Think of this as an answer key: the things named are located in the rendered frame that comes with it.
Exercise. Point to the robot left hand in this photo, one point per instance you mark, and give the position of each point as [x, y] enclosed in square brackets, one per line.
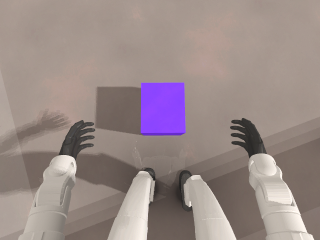
[71, 145]

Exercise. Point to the robot right shin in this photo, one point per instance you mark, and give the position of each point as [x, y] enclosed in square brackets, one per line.
[193, 177]

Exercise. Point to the robot left forearm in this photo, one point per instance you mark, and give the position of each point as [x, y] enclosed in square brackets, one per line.
[49, 210]

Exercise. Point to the left robot thigh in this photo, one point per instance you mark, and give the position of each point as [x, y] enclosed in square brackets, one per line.
[131, 222]

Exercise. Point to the carton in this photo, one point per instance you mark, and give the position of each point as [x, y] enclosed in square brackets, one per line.
[163, 109]

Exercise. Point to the robot right forearm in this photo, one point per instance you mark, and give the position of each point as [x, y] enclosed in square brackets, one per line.
[278, 209]

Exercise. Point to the robot right hand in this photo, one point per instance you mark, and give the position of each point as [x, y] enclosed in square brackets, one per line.
[253, 143]

